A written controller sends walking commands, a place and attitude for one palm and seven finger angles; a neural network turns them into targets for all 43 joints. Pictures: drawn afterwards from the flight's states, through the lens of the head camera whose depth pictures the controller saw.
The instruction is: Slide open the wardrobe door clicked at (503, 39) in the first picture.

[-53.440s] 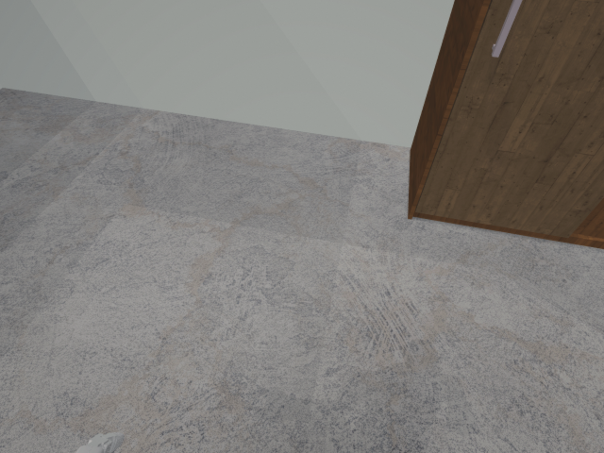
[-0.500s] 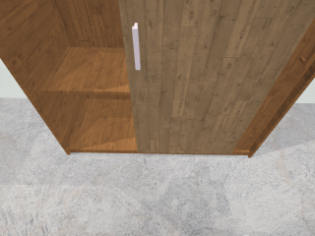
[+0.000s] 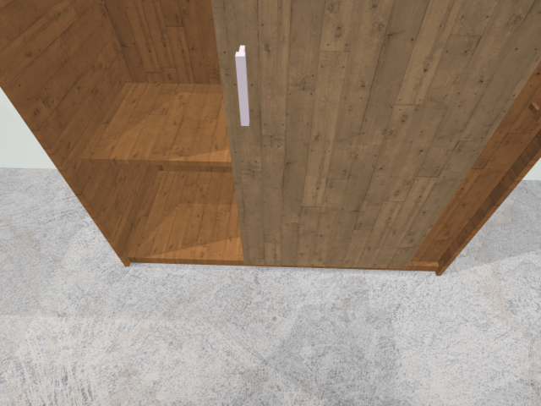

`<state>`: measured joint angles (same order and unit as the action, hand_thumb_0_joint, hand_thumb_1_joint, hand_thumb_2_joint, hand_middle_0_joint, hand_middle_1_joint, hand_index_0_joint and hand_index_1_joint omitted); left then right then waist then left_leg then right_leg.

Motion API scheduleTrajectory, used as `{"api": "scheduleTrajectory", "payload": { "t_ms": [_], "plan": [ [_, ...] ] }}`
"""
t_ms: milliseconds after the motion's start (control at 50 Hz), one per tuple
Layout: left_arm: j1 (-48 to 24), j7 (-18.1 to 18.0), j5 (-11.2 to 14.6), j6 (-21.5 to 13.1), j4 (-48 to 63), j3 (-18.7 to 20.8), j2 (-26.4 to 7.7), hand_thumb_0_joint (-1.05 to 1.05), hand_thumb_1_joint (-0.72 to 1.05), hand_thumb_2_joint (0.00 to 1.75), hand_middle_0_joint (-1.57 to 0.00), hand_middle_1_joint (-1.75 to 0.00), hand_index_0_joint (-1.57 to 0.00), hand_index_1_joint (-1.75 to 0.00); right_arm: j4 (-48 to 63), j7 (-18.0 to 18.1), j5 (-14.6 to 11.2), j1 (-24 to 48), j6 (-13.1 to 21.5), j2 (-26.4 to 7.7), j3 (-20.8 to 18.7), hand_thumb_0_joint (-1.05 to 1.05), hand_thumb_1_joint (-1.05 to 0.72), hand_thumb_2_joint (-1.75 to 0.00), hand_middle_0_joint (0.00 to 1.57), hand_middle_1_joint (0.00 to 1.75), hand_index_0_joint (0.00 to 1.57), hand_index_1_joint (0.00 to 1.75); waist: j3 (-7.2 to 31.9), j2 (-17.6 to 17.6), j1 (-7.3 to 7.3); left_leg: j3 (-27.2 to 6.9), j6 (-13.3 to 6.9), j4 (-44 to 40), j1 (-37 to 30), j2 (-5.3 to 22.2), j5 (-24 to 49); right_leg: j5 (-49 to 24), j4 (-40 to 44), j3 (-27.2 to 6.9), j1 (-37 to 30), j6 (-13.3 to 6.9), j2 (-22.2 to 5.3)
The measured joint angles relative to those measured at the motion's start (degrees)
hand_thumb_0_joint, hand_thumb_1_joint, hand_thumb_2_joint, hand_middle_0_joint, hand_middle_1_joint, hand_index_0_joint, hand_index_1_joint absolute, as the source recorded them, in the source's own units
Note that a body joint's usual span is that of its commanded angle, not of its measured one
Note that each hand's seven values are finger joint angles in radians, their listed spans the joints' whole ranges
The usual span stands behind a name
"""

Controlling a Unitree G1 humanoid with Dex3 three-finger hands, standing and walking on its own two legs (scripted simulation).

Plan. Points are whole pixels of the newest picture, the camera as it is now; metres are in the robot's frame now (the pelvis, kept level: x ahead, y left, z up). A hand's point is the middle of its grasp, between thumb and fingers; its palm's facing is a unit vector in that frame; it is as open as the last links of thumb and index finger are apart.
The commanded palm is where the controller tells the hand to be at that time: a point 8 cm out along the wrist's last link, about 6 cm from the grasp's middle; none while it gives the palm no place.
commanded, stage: let the arm hang, fingers relaxed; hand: left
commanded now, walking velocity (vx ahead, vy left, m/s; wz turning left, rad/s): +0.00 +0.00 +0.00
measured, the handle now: (243, 87) +0.71 +0.10 +0.10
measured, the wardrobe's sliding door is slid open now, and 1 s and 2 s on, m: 0.49 0.49 0.49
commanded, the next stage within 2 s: look to check the result in 0.32 s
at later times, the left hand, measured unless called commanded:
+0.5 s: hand out of the picture +0.03 +0.17 -0.17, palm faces -0.01 -0.98 -0.19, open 7.3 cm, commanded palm none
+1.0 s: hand out of the picture +0.05 +0.17 -0.17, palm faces -0.01 -0.98 -0.19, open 7.3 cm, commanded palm none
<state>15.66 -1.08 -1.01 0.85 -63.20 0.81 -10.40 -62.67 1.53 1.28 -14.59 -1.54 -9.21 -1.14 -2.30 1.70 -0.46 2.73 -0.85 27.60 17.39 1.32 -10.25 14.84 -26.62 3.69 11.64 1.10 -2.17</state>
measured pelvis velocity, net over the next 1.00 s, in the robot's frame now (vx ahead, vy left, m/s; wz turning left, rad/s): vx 0.04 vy -0.01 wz -0.02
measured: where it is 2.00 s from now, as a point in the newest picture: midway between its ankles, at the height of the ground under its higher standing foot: outside the picture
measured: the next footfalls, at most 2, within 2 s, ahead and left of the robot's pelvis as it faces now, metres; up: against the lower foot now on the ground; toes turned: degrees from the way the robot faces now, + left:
none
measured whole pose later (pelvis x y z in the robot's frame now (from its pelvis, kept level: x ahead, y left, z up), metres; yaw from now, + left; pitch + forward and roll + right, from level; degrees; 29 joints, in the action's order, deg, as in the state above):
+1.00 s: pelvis +0.04 -0.01 +0.01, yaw -1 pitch +0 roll +0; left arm 13.5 -1.2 -0.7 -0.3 -65.7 0.4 -9.6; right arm -65.6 2.1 0.8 -11.2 -0.2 -9.4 -0.6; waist -2.9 -0.4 -0.5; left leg 3.7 -0.1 22.9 11.0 1.5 -11.5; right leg 15.2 -20.9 2.9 5.3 0.9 -1.8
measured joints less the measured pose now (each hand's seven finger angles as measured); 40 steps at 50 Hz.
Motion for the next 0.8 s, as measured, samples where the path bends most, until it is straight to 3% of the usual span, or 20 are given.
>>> {"api": "scheduleTrajectory", "payload": {
  "t_ms": [240,800],
  "plan": [
    [-3.0,-0.2,0.1,-0.8,-0.5,-0.2,0.8,0.00,0.92,0.89,-0.20,-0.30,-0.20,-0.30,-1.2,0.1,-0.2,2.3,0.9,-0.1,0.1,0.01,-0.92,-0.90,0.20,0.30,0.20,0.30,-0.1,-1.8,-0.37,0.5,0.4,-1.9,-2.4,0.1,-0.2,0.1,1.7,-0.5,-2.1,-0.1,0.2],
    [-1.8,-0.1,0.3,-1.0,-2.6,-0.4,0.8,0.00,0.91,0.89,-0.20,-0.30,-0.20,-0.30,-2.7,0.5,-0.5,3.5,1.2,-0.2,0.5,0.00,-0.92,-0.90,0.20,0.30,0.20,0.30,-0.9,-2.0,0.04,0.9,0.6,-4.2,-5.6,0.2,-1.0,0.2,5.2,-0.7,-5.7,-0.1,0.3]
  ]
}}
